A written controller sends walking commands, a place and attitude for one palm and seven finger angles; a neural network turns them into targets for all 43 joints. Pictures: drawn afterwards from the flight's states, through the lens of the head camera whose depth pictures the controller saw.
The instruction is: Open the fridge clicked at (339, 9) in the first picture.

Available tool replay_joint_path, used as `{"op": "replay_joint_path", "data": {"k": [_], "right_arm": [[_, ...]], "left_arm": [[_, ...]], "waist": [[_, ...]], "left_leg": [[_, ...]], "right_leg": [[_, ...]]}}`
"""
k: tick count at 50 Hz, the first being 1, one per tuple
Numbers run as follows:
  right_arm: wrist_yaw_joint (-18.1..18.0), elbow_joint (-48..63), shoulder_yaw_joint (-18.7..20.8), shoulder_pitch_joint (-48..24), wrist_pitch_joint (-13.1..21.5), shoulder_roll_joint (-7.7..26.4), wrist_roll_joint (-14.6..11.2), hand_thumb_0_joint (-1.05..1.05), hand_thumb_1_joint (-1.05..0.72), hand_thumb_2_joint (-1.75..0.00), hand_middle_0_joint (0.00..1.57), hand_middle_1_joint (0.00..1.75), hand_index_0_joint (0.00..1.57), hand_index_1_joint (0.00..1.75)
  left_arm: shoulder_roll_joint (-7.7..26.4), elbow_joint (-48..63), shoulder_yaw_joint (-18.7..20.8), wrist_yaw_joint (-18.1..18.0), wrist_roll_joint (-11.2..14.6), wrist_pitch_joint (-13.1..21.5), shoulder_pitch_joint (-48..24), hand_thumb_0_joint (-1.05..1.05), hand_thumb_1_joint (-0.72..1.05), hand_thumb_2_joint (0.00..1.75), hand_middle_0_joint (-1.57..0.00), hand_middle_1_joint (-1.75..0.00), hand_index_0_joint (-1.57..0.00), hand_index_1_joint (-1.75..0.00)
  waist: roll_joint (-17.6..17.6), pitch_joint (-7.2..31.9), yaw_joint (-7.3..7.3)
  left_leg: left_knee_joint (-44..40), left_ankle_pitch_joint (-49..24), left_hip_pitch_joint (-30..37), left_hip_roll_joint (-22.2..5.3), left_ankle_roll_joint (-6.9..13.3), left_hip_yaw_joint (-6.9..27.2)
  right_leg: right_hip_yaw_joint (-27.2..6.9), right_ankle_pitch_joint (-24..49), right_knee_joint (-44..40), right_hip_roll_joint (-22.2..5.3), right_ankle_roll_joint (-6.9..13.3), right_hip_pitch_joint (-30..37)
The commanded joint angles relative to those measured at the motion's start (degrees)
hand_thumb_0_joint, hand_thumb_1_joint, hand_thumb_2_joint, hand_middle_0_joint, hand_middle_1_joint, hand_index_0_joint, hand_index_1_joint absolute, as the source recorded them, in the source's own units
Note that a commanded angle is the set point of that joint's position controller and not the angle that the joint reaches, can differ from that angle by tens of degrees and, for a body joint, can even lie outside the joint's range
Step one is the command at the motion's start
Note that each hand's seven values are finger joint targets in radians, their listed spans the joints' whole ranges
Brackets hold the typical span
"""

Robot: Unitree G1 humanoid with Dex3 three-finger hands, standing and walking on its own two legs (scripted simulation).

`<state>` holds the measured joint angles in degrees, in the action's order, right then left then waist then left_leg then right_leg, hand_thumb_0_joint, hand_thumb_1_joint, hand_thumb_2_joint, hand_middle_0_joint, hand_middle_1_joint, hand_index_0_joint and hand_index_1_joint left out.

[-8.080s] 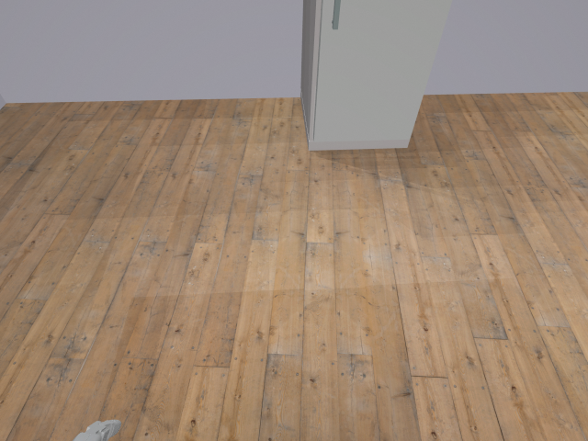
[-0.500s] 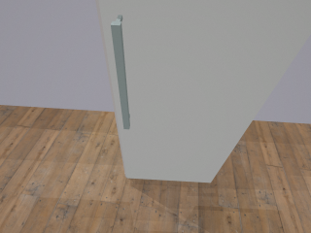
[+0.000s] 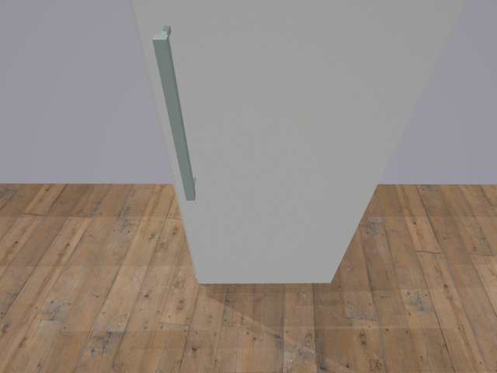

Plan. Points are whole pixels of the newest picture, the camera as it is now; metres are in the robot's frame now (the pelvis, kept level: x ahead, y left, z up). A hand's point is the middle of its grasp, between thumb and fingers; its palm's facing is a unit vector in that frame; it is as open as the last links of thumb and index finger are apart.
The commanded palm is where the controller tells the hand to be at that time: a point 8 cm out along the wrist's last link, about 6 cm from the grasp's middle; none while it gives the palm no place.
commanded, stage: come to a stop and stand still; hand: left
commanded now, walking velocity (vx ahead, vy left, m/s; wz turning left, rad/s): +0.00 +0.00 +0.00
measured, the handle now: (180, 128) +0.55 +0.17 +0.10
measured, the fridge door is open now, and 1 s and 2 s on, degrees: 0 0 0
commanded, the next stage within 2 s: look again from close up in 0.72 s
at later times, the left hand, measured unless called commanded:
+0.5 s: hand out of the picture +0.01 +0.18 -0.18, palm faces +0.04 -0.98 -0.19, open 7.4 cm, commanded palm none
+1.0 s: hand out of the picture +0.05 +0.22 -0.18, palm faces +0.00 -0.98 -0.22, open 7.4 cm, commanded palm none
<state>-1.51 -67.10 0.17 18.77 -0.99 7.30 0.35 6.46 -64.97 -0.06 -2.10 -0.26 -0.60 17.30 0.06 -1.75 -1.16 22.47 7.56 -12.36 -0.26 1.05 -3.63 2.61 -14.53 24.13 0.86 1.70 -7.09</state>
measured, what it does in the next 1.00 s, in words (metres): stands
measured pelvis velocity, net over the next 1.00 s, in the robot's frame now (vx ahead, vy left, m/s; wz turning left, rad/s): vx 0.03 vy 0.03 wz -0.01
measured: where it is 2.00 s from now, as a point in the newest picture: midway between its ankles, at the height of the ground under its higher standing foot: outside the picture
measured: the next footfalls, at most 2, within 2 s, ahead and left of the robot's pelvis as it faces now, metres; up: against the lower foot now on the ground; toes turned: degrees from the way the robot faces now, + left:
none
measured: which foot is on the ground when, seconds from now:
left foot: down 0.00-1.00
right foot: down 0.00-1.00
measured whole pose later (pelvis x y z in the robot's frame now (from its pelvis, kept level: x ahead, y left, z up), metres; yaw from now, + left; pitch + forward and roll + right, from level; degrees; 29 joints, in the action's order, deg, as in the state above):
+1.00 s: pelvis +0.03 +0.03 +0.00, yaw -1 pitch -1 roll +0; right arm -0.9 -61.9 -0.5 11.7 1.7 11.7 0.5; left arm 11.8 -60.9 -0.1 -1.5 -1.0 0.4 15.7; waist -1.0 -1.4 0.3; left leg 26.7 12.4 -13.9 1.8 3.5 -4.6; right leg 1.3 -17.9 26.5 -1.2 -0.6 -8.0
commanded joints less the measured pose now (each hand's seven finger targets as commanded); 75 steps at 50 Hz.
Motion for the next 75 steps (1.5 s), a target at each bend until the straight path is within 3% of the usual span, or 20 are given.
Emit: {"op": "replay_joint_path", "data": {"k": [1, 12, 13, 14, 15, 16, 18, 19, 21, 23, 25, 34, 38, 50, 52, 55, 61, 75], "right_arm": [[-0.36, 1.72, 1.0, 3.17, 0.74, 4.15, 0.33, 0.0, -0.9, -0.9, 0.2, 0.3, 0.2, 0.3], [-0.63, 1.41, 1.0, 3.95, 1.45, 3.57, 0.12, 0.0, -0.9, -0.9, 0.2, 0.3, 0.2, 0.3], [0.35, 6.22, 0.41, -4.19, 2.65, 5.63, 0.3, 0.0, -0.9, -0.9, 0.2, 0.3, 0.2, 0.3], [0.88, 7.46, 0.62, 1.06, 1.82, 3.41, 0.33, 0.0, -0.9, -0.9, 0.2, 0.3, 0.2, 0.3], [1.06, 6.41, 0.9, 2.63, 1.44, 3.26, 0.85, 0.0, -0.9, -0.9, 0.2, 0.3, 0.2, 0.3], [1.26, 6.54, 0.54, 4.34, 1.9, 3.08, 1.12, 0.0, -0.9, -0.9, 0.2, 0.3, 0.2, 0.3], [1.0, 7.08, 0.38, 5.09, 2.55, 3.5, 0.91, 0.0, -0.9, -0.9, 0.2, 0.3, 0.2, 0.3], [0.78, 7.6, 0.39, 4.61, 2.64, 4.32, 0.84, 0.0, -0.9, -0.9, 0.2, 0.3, 0.2, 0.3], [0.53, 8.44, 0.46, 3.31, 2.89, 5.24, 0.86, 0.0, -0.9, -0.9, 0.2, 0.3, 0.2, 0.3], [0.33, 8.77, 0.45, 2.07, 3.02, 6.05, 0.62, 0.0, -0.9, -0.9, 0.2, 0.3, 0.2, 0.3], [0.27, 8.91, 0.57, 1.53, 3.1, 6.87, 0.55, 0.0, -0.9, -0.9, 0.2, 0.3, 0.2, 0.3], [0.07, 8.82, 0.85, -1.11, 3.82, 9.64, 0.5, 0.0, -0.9, -0.9, 0.2, 0.3, 0.2, 0.3], [0.05, 8.58, 0.93, -2.69, 3.83, 10.42, 0.4, 0.0, -0.9, -0.9, 0.2, 0.3, 0.2, 0.3], [0.16, 7.69, 1.06, -6.11, 3.54, 12.63, 0.36, 0.0, -0.9, -0.9, 0.2, 0.3, 0.2, 0.3], [0.14, 7.68, 1.13, -6.55, 3.67, 12.92, 0.28, 0.0, -0.9, -0.9, 0.2, 0.3, 0.2, 0.3], [0.18, 7.29, 0.99, -6.97, 3.48, 13.29, 0.34, 0.0, -0.9, -0.9, 0.2, 0.3, 0.2, 0.3], [0.28, 6.85, 1.01, -7.54, 3.47, 13.51, 0.24, 0.0, -0.9, -0.9, 0.2, 0.3, 0.2, 0.3], [0.26, 5.86, 0.84, -8.02, 3.5, 14.17, 0.3, 0.0, -0.9, -0.9, 0.2, 0.3, 0.2, 0.3]], "left_arm": [[5.62, 1.25, 1.0, -0.51, -0.16, 0.83, 4.22, 0.0, 0.9, 0.9, -0.2, -0.3, -0.2, -0.3], [4.14, 0.51, 0.85, -0.64, -0.17, 1.12, 5.78, 0.0, 0.9, 0.9, -0.2, -0.3, -0.2, -0.3], [6.05, 0.17, 0.05, -2.18, -1.51, 3.2, 9.58, 0.0, 0.9, 0.9, -0.2, -0.3, -0.2, -0.3], [8.67, 3.33, 0.48, -1.78, -0.94, 3.55, 5.05, 0.0, 0.9, 0.9, -0.2, -0.3, -0.2, -0.3], [8.12, 4.74, 0.71, -1.36, -0.92, 3.38, 2.65, 0.0, 0.9, 0.9, -0.2, -0.3, -0.2, -0.3], [7.99, 5.14, 0.93, -1.26, -0.84, 4.07, 2.52, 0.0, 0.9, 0.9, -0.2, -0.3, -0.2, -0.3], [6.91, 5.15, 0.72, -1.12, -0.51, 4.1, 3.29, 0.0, 0.9, 0.9, -0.2, -0.3, -0.2, -0.3], [6.18, 5.17, 0.62, -1.07, -0.52, 3.7, 3.41, 0.0, 0.9, 0.9, -0.2, -0.3, -0.2, -0.3], [5.63, 5.27, 0.58, -0.93, -0.81, 3.18, 4.52, 0.0, 0.9, 0.9, -0.2, -0.3, -0.2, -0.3], [5.67, 5.21, 0.49, -0.77, -0.74, 2.87, 5.35, 0.0, 0.9, 0.9, -0.2, -0.3, -0.2, -0.3], [5.95, 5.45, 0.55, -0.69, -0.77, 2.68, 5.37, 0.0, 0.9, 0.9, -0.2, -0.3, -0.2, -0.3], [9.34, 6.79, 1.15, -0.38, -0.75, 2.52, 3.97, 0.0, 0.9, 0.9, -0.2, -0.3, -0.2, -0.3], [10.67, 7.02, 1.23, -0.27, -0.79, 2.42, 2.66, 0.0, 0.9, 0.9, -0.2, -0.3, -0.2, -0.3], [12.51, 5.94, 1.05, 0.16, -0.82, 2.08, 0.83, 0.0, 0.9, 0.9, -0.2, -0.3, -0.2, -0.3], [12.98, 5.93, 1.18, 0.13, -0.88, 2.16, 0.65, 0.0, 0.9, 0.9, -0.2, -0.3, -0.2, -0.3], [12.92, 5.55, 1.04, 0.23, -0.83, 1.93, 0.19, 0.0, 0.9, 0.9, -0.2, -0.3, -0.2, -0.3], [13.8, 5.34, 1.02, 0.28, -0.93, 2.21, 0.0, 0.0, 0.9, 0.9, -0.2, -0.3, -0.2, -0.3], [14.53, 4.94, 1.07, 0.42, -0.72, 2.18, -1.15, 0.0, 0.9, 0.9, -0.2, -0.3, -0.2, -0.3]], "waist": [[-0.17, -6.04, 0.76], [0.15, -4.51, 1.02], [-3.04, -5.98, 4.22], [-3.52, -2.14, -1.15], [-0.56, -3.12, -1.73], [1.15, -0.24, -2.04], [2.24, 1.2, -1.51], [1.34, -0.48, -1.11], [3.17, -2.76, 0.1], [0.47, -4.11, 0.83], [-1.91, -4.91, 1.17], [0.13, 0.29, 1.49], [-0.21, 0.47, 1.48], [0.67, 1.03, 1.31], [0.29, 1.57, 1.47], [0.37, 0.39, 1.42], [-1.28, 0.87, 1.61], [-0.34, 1.13, 1.54]], "left_leg": [[-4.43, 8.89, 0.23, -4.98, -0.09, 6.73], [-5.27, 7.4, 0.49, -5.93, 0.28, 7.53], [8.83, 3.16, -5.07, -4.99, -1.33, 4.54], [9.57, 10.11, -2.83, -3.22, -1.05, 4.22], [9.95, 9.64, -1.48, -2.63, -0.75, 3.69], [9.48, 4.56, -0.81, -2.55, -0.72, 3.96], [6.13, 2.93, -0.43, -3.69, 0.11, 5.62], [4.55, 5.22, -2.5, -4.36, 0.61, 6.69], [1.47, 6.59, -5.91, -5.26, 1.73, 8.85], [-0.48, 8.08, -7.37, -5.6, 2.19, 9.82], [-1.57, 8.75, -7.42, -5.68, 2.33, 9.94], [-0.82, -0.95, -1.32, -5.95, 2.63, 8.42], [-0.31, -3.77, -0.2, -6.02, 2.54, 7.93], [-1.57, -3.04, 2.11, -6.52, 2.25, 7.74], [-0.98, -5.68, 2.61, -6.52, 2.36, 7.49], [-2.55, -2.23, 2.09, -6.76, 2.21, 8.03], [-1.99, -4.05, 2.7, -6.57, 2.2, 7.56], [-3.01, -4.65, 3.62, -6.68, 1.78, 7.52]], "right_leg": [[-7.45, -8.98, -8.87, -6.87, 0.15, -10.1], [-6.5, -3.2, -6.91, -6.4, -0.07, -8.41], [-9.94, 13.14, -7.41, -9.06, -0.23, -7.98], [-12.1, -6.62, -10.16, -12.12, 2.21, -11.07], [-11.73, -15.55, -9.98, -11.06, 3.4, -14.6], [-9.73, -7.93, -7.48, -10.46, 3.85, -12.8], [-7.45, -5.9, -3.16, -7.55, 3.09, -11.03], [-6.82, -7.73, -2.37, -6.4, 2.77, -11.19], [-5.37, -5.64, 0.04, -4.99, 2.15, -9.69], [-4.99, -4.19, 0.55, -4.67, 1.65, -8.59], [-4.95, -3.76, 0.32, -4.86, 1.38, -8.53], [-5.15, 3.08, 0.19, -5.89, 0.77, -5.27], [-5.43, 4.79, -0.37, -6.29, 0.6, -4.89], [-5.85, 4.63, -1.8, -6.61, 0.28, -4.73], [-5.73, 6.44, -1.75, -6.95, 0.2, -4.01], [-5.59, 3.72, -2.24, -6.73, 0.09, -4.65], [-6.12, 5.97, -3.14, -7.27, 0.22, -3.82], [-6.42, 5.68, -4.15, -7.45, 0.24, -3.47]]}}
